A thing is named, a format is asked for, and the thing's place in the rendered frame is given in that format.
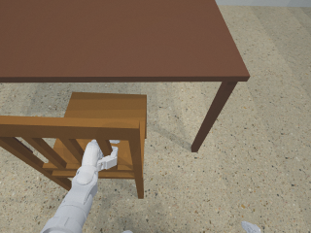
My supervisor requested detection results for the chair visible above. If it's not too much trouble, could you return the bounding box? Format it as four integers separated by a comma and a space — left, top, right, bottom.
0, 91, 147, 199

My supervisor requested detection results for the table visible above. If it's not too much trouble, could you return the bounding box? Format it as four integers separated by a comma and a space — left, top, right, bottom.
0, 0, 251, 153

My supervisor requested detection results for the left robot forearm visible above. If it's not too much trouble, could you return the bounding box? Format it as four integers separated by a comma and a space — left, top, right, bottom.
40, 165, 99, 233

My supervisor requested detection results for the right robot hand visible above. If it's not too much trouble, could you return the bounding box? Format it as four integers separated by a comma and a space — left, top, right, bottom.
241, 220, 261, 233

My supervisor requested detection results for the left robot hand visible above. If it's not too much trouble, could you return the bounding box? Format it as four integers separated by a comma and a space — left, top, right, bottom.
82, 139, 120, 172

